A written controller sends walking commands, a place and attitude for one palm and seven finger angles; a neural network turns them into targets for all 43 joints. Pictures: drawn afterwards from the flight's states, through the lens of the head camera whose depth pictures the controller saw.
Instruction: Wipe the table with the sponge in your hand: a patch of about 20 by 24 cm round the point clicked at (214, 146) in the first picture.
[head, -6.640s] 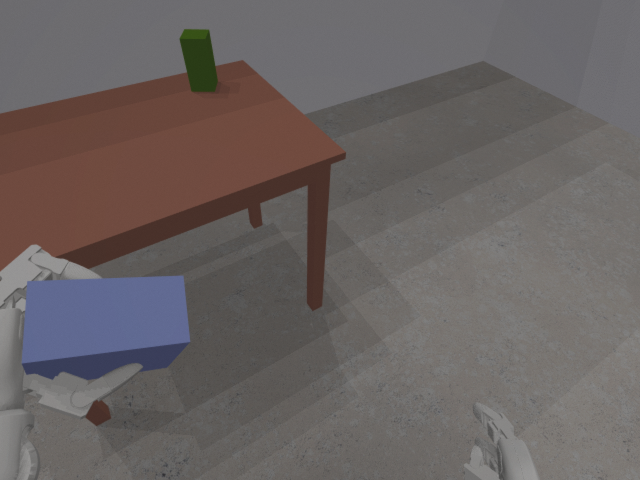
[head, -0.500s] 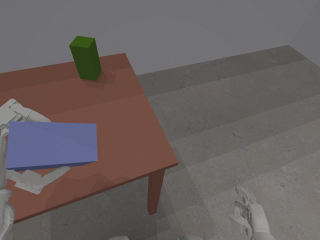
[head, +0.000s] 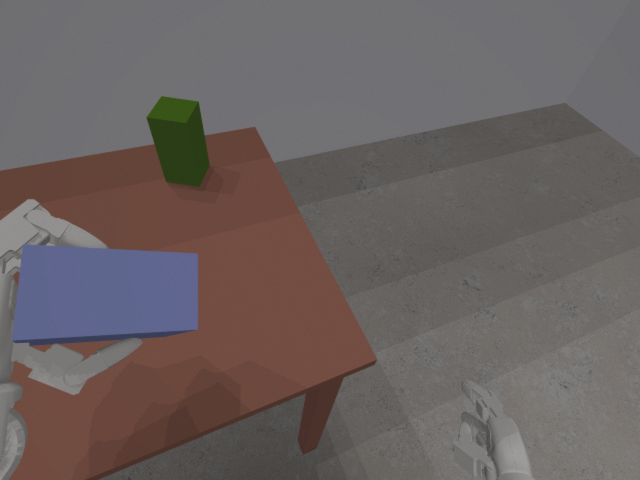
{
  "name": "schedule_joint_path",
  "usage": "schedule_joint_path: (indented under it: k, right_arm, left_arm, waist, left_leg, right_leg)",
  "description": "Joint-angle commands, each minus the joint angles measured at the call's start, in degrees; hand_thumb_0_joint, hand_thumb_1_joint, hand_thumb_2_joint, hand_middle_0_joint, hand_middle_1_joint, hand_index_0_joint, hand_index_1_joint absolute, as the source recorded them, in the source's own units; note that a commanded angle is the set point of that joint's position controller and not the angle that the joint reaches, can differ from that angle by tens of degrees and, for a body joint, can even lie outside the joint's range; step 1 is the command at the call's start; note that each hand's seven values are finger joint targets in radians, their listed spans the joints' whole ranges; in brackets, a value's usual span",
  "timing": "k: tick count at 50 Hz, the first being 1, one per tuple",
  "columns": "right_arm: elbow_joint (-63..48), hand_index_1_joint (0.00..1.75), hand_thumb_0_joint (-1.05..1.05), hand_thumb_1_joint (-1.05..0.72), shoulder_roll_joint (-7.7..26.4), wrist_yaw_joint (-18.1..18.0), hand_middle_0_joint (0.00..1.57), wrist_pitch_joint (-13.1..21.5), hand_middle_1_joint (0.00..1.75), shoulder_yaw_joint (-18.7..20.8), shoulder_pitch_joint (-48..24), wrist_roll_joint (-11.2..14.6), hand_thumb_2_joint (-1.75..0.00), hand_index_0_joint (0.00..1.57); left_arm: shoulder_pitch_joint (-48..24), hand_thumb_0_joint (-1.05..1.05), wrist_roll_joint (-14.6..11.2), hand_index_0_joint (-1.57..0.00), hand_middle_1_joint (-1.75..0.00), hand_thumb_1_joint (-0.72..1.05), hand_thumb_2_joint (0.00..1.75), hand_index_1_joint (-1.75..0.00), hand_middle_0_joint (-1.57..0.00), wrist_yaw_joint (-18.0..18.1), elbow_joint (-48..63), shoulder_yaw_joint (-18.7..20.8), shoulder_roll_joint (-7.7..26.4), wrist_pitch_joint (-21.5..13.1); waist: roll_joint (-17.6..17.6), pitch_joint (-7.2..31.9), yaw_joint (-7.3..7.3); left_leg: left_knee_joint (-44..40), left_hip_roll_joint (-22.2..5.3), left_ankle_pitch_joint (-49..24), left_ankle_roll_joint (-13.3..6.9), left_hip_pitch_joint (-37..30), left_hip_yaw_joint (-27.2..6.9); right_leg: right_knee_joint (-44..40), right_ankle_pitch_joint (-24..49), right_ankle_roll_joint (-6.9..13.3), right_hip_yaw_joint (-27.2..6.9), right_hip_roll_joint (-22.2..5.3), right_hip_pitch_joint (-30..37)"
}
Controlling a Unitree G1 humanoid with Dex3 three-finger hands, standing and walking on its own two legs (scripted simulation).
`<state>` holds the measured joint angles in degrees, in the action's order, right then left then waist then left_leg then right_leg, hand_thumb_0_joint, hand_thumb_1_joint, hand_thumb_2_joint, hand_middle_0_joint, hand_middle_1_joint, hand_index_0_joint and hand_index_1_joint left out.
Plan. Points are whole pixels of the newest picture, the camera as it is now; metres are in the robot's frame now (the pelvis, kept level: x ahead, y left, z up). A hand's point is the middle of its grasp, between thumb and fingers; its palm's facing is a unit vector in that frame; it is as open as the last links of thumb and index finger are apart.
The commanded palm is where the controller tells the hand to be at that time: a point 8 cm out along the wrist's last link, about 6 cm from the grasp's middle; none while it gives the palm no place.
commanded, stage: come to a stop and stand still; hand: left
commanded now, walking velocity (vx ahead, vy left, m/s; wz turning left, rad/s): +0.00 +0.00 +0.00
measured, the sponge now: (133, 299) +0.24 +0.19 +0.16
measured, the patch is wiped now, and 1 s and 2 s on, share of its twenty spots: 0.00 0.00 0.00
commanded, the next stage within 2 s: look again from close up in 0.92 s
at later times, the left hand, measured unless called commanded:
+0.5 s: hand (46, 331) +0.20 +0.24 +0.17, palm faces +0.26 -0.89 -0.37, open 10.6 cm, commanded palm +0.14 +0.30 +0.18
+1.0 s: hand out of the picture +0.22 +0.29 +0.17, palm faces +0.37 -0.85 -0.37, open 10.6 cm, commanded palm +0.15 +0.32 +0.18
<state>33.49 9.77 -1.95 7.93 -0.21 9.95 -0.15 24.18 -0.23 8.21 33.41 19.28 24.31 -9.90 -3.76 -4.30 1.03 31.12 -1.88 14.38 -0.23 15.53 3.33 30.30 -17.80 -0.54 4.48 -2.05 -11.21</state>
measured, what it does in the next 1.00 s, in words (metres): stands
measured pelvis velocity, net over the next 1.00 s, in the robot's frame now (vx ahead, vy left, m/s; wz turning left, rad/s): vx -0.01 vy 0.04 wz -0.01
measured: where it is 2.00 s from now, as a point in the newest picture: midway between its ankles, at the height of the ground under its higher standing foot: outside the picture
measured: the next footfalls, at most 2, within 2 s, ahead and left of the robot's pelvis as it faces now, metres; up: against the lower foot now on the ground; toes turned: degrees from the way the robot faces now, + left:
none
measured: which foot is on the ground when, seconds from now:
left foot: down 0.00-1.00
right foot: down 0.00-1.00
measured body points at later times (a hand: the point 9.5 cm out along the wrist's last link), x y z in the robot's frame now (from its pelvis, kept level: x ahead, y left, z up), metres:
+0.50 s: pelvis -0.02 +0.03 +0.00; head +0.00 +0.05 +0.45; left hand +0.18 +0.29 +0.19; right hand +0.15 -0.21 -0.06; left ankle +0.02 +0.12 -0.73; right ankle -0.02 -0.12 -0.73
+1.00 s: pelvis -0.01 +0.04 +0.01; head +0.01 +0.08 +0.45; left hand +0.19 +0.34 +0.19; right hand +0.18 -0.17 -0.05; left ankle +0.02 +0.12 -0.73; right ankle -0.02 -0.12 -0.73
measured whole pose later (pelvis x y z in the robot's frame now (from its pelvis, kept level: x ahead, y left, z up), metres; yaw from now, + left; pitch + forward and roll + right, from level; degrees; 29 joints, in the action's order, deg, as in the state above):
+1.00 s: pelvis -0.01 +0.04 +0.01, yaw +0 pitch +0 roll -2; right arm 32.5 8.7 -1.3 9.4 -2.2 9.5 0.2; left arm 22.9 -1.9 6.1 27.5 21.7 23.6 -12.5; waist -3.3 -3.3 -1.0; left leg 27.7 -0.3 11.8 -3.3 15.7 4.6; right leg 22.0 -11.9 -3.0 3.4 -3.3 -9.5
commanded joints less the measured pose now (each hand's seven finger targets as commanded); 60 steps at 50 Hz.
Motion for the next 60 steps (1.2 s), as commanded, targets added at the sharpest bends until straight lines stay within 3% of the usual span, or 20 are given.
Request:
schedule_joint_path:
  k: [1, 4, 9, 10, 11, 12, 13, 14, 15, 18, 21, 22, 23, 28, 32, 35, 43, 49, 54, 60]
  right_arm:
    - [-8.6, 0.3, 0.0, -0.9, 8.1, -0.6, 0.2, 1.9, 0.3, 2.5, -2.1, 0.9, -0.9, 0.2]
    - [-8.3, 0.3, 0.0, -0.9, 8.5, -1.0, 0.2, 0.9, 0.3, 2.3, -1.2, 1.1, -0.9, 0.2]
    - [-8.3, 0.3, 0.0, -0.9, 8.7, -2.3, 0.2, 0.6, 0.3, 2.0, -3.0, 1.0, -0.9, 0.2]
    - [-8.6, 0.3, 0.0, -0.9, 12.4, -1.7, 0.2, 3.2, 0.3, 4.4, 2.5, -2.3, -0.9, 0.2]
    - [-3.6, 0.3, 0.0, -0.9, 3.7, -1.0, 0.2, 2.9, 0.3, 1.3, -0.1, -0.1, -0.9, 0.2]
    - [-7.9, 0.3, 0.0, -0.9, 7.3, -0.9, 0.2, 3.4, 0.3, 2.7, -0.8, 0.1, -0.9, 0.2]
    - [-7.6, 0.3, 0.0, -0.9, 7.5, -0.8, 0.2, 3.7, 0.3, 3.0, -1.5, 1.5, -0.9, 0.2]
    - [-8.5, 0.3, 0.0, -0.9, 9.6, -0.7, 0.2, 4.3, 0.3, 3.9, -2.1, 1.0, -0.9, 0.2]
    - [-8.2, 0.3, 0.0, -0.9, 9.5, -0.3, 0.2, 4.8, 0.3, 3.7, -2.7, 0.6, -0.9, 0.2]
    - [-9.0, 0.3, 0.0, -0.9, 8.4, 0.7, 0.2, 5.7, 0.3, 3.2, -5.1, 1.1, -0.9, 0.2]
    - [-9.8, 0.3, 0.0, -0.9, 8.9, 0.1, 0.2, 4.9, 0.3, 3.0, -4.7, 0.5, -0.9, 0.2]
    - [-9.8, 0.3, 0.0, -0.9, 8.7, -0.2, 0.2, 4.4, 0.3, 2.9, -4.4, 0.5, -0.9, 0.2]
    - [-9.3, 0.3, 0.0, -0.9, 9.1, -0.6, 0.2, 3.8, 0.3, 3.1, -4.9, 0.7, -0.9, 0.2]
    - [-9.2, 0.3, 0.0, -0.9, 8.4, -1.3, 0.2, 3.5, 0.3, 2.6, -3.0, 1.3, -0.9, 0.2]
    - [-8.6, 0.3, 0.0, -0.9, 8.9, -0.8, 0.2, 5.2, 0.3, 2.7, -1.7, 1.0, -0.9, 0.2]
    - [-8.1, 0.3, 0.0, -0.9, 9.4, -0.5, 0.2, 6.3, 0.3, 2.9, -2.2, 0.8, -0.9, 0.2]
    - [-7.7, 0.3, 0.0, -0.9, 8.5, -0.5, 0.2, 4.9, 0.3, 2.4, -3.3, 0.7, -0.9, 0.2]
    - [-8.7, 0.3, 0.0, -0.9, 8.3, -0.3, 0.2, 3.3, 0.3, 1.9, -2.7, 0.5, -0.9, 0.2]
    - [-9.2, 0.3, 0.0, -0.9, 8.6, -0.4, 0.2, 3.5, 0.3, 1.9, -3.4, 0.6, -0.9, 0.2]
    - [-9.1, 0.3, 0.0, -0.9, 8.7, -1.0, 0.2, 3.4, 0.3, 2.4, -3.4, 0.7, -0.9, 0.2]
  left_arm:
    - [4.8, 0.0, -2.1, -1.2, -1.6, 0.1, 1.3, -1.6, -1.2, 0.8, 9.7, 10.7, 7.8, -4.5]
    - [7.9, 0.0, -3.1, -1.2, -1.6, 0.1, 1.3, -1.6, -1.2, 0.3, 2.2, 8.4, 4.7, -2.5]
    - [-1.0, 0.0, -2.7, -1.2, -1.6, 0.1, 1.3, -1.6, -1.2, 0.3, 4.8, 3.9, 3.8, -0.9]
    - [-57.9, 0.0, 5.9, -1.2, -1.6, 0.1, 1.3, -1.6, -1.2, -0.3, 12.8, 37.1, 48.0, -7.4]
    - [-25.2, 0.0, 0.6, -1.2, -1.6, 0.1, 1.3, -1.6, -1.2, -2.9, -17.8, 12.1, 12.5, -4.9]
    - [-17.0, 0.0, -0.6, -1.2, -1.6, 0.1, 1.3, -1.6, -1.2, -2.4, -6.2, 9.0, 10.2, -5.6]
    - [-16.5, 0.0, -1.6, -1.2, -1.6, 0.1, 1.3, -1.6, -1.2, -2.2, -7.2, 1.8, 2.5, -4.5]
    - [-20.5, 0.0, -1.4, -1.2, -1.6, 0.1, 1.3, -1.6, -1.2, -2.0, 1.9, 3.2, 6.6, -5.4]
    - [-19.1, 0.0, -1.6, -1.2, -1.6, 0.1, 1.3, -1.6, -1.2, -1.8, 5.2, 3.1, 6.5, -6.1]
    - [-8.1, 0.0, -2.0, -1.2, -1.6, 0.1, 1.3, -1.6, -1.2, -1.1, 9.9, 3.1, 5.3, -6.3]
    - [-3.1, 0.0, -2.1, -1.2, -1.6, 0.1, 1.3, -1.6, -1.2, -0.6, 9.4, 9.3, 9.6, -6.7]
    - [-1.7, 0.0, -2.4, -1.2, -1.6, 0.1, 1.3, -1.6, -1.2, -0.5, 7.3, 10.7, 9.9, -6.8]
    - [0.3, 0.0, -2.7, -1.2, -1.6, 0.1, 1.3, -1.6, -1.2, -0.1, 5.7, 13.6, 11.7, -6.8]
    - [-3.5, 0.0, -3.1, -1.2, -1.6, 0.1, 1.3, -1.6, -1.2, -0.9, 2.9, 12.0, 9.6, -7.7]
    - [-6.7, 0.0, -2.3, -1.2, -1.6, 0.1, 1.3, -1.6, -1.2, -1.5, 7.7, 6.8, 6.7, -8.0]
    - [-8.9, 0.0, -1.4, -1.2, -1.6, 0.1, 1.3, -1.6, -1.2, -1.1, 11.9, 3.2, 4.5, -7.5]
    - [-6.0, 0.0, -1.5, -1.2, -1.6, 0.1, 1.3, -1.6, -1.2, -0.3, 7.9, 9.3, 8.2, -6.6]
    - [-2.5, 0.0, -2.5, -1.2, -1.6, 0.1, 1.3, -1.6, -1.2, -1.6, 4.7, 6.8, 4.7, -6.1]
    - [-5.0, 0.0, -2.1, -1.2, -1.6, 0.1, 1.3, -1.6, -1.2, -1.6, 7.8, 5.1, 4.5, -5.6]
    - [-6.2, 0.0, -2.0, -1.2, -1.6, 0.1, 1.3, -1.6, -1.2, -0.9, 9.9, 7.1, 6.8, -5.4]
  waist:
    - [11.0, 13.8, -1.32]
    - [7.0, 12.4, -0.8]
    - [5.6, 11.5, -0.8]
    - [-0.3, -2.9, -4.28]
    - [-3.0, 7.2, -2.08]
    - [1.2, 5.2, -4.01]
    - [9.5, 10.0, -2.45]
    - [12.4, 12.4, -2.83]
    - [12.0, 14.1, -3.13]
    - [5.8, 14.9, -3.2]
    - [1.0, 9.7, -3.2]
    - [0.7, 8.2, -2.98]
    - [3.4, 7.5, -2.76]
    - [10.3, 5.8, -2.16]
    - [8.7, 10.7, -2.13]
    - [10.4, 12.0, -1.97]
    - [10.2, 10.3, -2.16]
    - [8.2, 9.6, -1.81]
    - [8.5, 10.3, -1.58]
    - [8.5, 11.8, -1.73]
  left_leg:
    - [-6.1, -6.1, -23.3, -0.2, -1.9, -6.4]
    - [-7.6, -5.7, -19.2, 0.1, -1.3, -5.3]
    - [-9.8, -5.6, -11.6, -0.5, -3.0, -5.3]
    - [-0.3, -4.1, -7.9, -1.0, 7.2, -0.4]
    - [-1.6, 1.3, -7.5, -0.6, -4.1, -2.1]
    - [-2.7, -0.1, -7.4, -0.3, -6.0, -1.1]
    - [-4.5, -0.1, -9.3, -0.5, -8.8, -0.9]
    - [-6.1, -0.9, -9.8, -1.1, -9.4, -2.0]
    - [-6.8, -1.7, -10.5, -1.4, -8.9, -3.5]
    - [-8.7, -2.4, -4.7, -2.0, -7.3, -5.7]
    - [-10.1, -2.4, 3.5, -1.5, -1.1, -7.0]
    - [-10.3, -2.3, 4.9, -1.4, -0.2, -7.0]
    - [-11.6, -2.8, 6.1, -1.3, 0.3, -7.6]
    - [-14.9, -5.2, 8.6, -2.1, 4.4, -8.1]
    - [-10.9, -4.0, -1.6, -1.8, -1.6, -6.7]
    - [-10.5, -4.1, -5.7, -1.4, -4.2, -6.9]
    - [-11.4, -4.5, -7.8, 0.1, -2.9, -6.7]
    - [-11.9, -4.2, -5.0, -0.2, -1.8, -6.0]
    - [-12.0, -3.9, -3.8, -0.5, -2.7, -6.0]
    - [-10.5, -3.3, -6.6, -0.5, -3.9, -6.1]
  right_leg:
    - [-6.0, 18.6, 2.0, -1.7, -0.8, 9.4]
    - [-7.0, 20.9, 1.6, -2.7, -1.4, 7.8]
    - [-8.8, 17.4, 0.8, -3.9, -1.9, 5.5]
    - [-16.4, 16.4, 0.1, -9.5, -5.6, -7.0]
    - [-12.5, 16.0, 5.6, -11.6, -7.2, -7.0]
    - [-13.8, 20.1, 3.2, -13.0, -5.8, -5.6]
    - [-9.9, 18.1, 3.8, -11.8, -5.5, -1.1]
    - [-8.8, 15.1, 2.8, -10.9, -4.8, 0.3]
    - [-8.3, 12.3, 2.3, -9.6, -4.2, 2.2]
    - [-8.2, 6.2, 1.9, -7.8, -2.7, 3.5]
    - [-10.6, 0.9, 1.8, -7.2, -2.7, 1.8]
    - [-11.6, -0.8, 1.9, -7.3, -2.8, 0.4]
    - [-10.8, -1.8, 2.0, -6.3, -2.2, -0.3]
    - [-7.5, 1.8, 1.4, -3.7, -1.4, 3.1]
    - [-8.6, 9.9, 1.4, -4.3, -2.0, 4.7]
    - [-7.7, 11.7, 1.3, -4.2, -1.5, 4.6]
    - [-7.7, 11.2, 1.3, -3.2, -0.8, 4.9]
    - [-10.1, 11.5, 1.2, -2.7, -0.8, 5.1]
    - [-10.3, 11.8, 1.0, -3.3, -0.9, 5.2]
    - [-10.1, 14.2, 1.2, -3.9, -1.6, 6.4]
